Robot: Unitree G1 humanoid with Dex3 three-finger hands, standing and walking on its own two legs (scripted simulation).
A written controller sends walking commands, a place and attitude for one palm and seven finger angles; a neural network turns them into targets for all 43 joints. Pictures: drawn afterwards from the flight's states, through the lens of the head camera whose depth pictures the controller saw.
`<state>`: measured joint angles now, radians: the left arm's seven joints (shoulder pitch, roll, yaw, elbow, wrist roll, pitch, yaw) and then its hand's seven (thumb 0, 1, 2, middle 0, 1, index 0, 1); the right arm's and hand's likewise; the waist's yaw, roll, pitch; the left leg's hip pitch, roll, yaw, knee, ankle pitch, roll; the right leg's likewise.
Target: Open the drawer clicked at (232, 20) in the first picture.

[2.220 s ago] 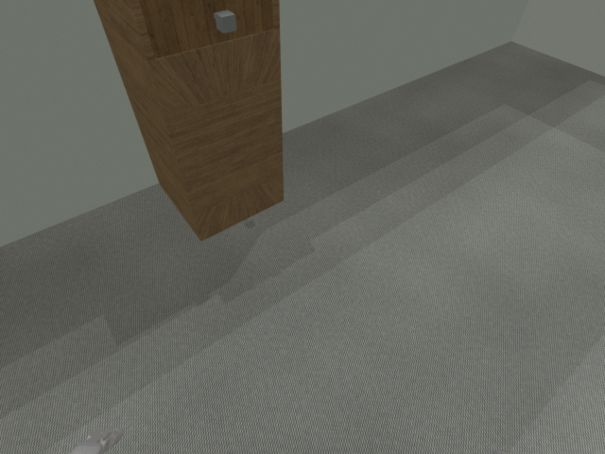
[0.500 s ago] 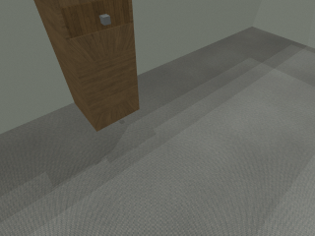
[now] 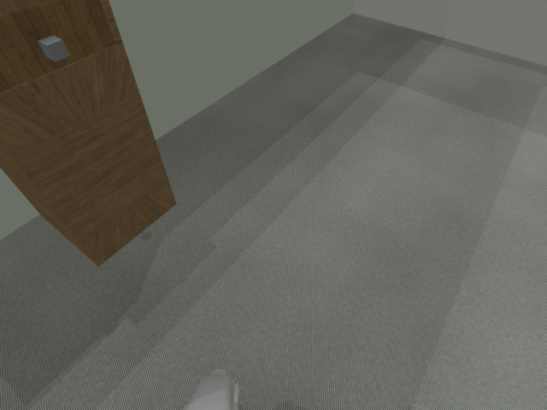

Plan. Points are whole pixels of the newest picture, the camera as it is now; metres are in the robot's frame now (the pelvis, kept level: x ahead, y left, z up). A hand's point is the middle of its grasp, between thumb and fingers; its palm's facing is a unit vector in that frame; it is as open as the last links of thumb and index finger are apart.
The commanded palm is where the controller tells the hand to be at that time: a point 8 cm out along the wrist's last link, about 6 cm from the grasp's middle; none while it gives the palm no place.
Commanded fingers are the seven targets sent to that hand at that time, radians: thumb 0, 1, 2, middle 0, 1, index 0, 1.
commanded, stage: walk to a spot facing it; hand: left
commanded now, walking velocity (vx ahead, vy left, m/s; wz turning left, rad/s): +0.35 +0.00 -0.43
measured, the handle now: (50, 46) +0.86 +0.66 +0.08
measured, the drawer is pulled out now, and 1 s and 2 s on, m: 0.00 0.00 0.00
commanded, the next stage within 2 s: turn to face it in 1.48 s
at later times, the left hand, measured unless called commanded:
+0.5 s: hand (167, 292) +0.34 +0.26 -0.17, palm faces -0.24 -0.95 -0.18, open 7.4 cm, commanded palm none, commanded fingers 0.00 0.90 0.90 -0.20 -0.30 -0.20 -0.30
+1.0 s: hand (245, 218) +0.56 +0.13 -0.17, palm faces -0.44 -0.86 -0.23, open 7.2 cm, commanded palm none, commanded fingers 0.00 0.90 0.90 -0.20 -0.30 -0.20 -0.30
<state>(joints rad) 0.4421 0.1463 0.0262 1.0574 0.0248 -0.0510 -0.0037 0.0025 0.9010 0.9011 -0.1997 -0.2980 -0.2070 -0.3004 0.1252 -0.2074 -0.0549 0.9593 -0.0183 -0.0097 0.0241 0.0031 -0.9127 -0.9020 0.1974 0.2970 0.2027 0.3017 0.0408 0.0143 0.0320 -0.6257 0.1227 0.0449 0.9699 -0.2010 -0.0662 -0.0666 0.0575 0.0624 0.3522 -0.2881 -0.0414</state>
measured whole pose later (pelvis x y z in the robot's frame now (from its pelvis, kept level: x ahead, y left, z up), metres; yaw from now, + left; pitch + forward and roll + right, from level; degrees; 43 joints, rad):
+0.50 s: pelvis +0.20 +0.09 +0.00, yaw -16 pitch +0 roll -1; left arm 0.17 0.24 0.10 0.95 0.04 0.03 -0.04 0.00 0.91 0.90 -0.19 -0.30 -0.20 -0.30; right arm 0.40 -0.18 -0.05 1.06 -0.02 -0.08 -0.03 0.00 -0.93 -0.90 0.20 0.30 0.20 0.30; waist -0.01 -0.04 0.03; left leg -0.08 0.05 0.32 0.37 -0.30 0.06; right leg -0.66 -0.10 -0.04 1.15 -0.13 0.03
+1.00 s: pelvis +0.41 -0.02 -0.01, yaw -29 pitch +0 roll -1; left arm 0.22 0.20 0.07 1.02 0.02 -0.06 0.01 -0.02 0.94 0.90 -0.20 -0.30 -0.21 -0.30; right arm 0.26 -0.15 -0.06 1.01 -0.03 -0.02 -0.02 0.01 -0.93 -0.90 0.20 0.30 0.20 0.30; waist -0.03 0.02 0.05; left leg -0.55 0.18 0.05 1.17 -0.32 -0.05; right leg -0.22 0.05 -0.11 0.48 -0.27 -0.08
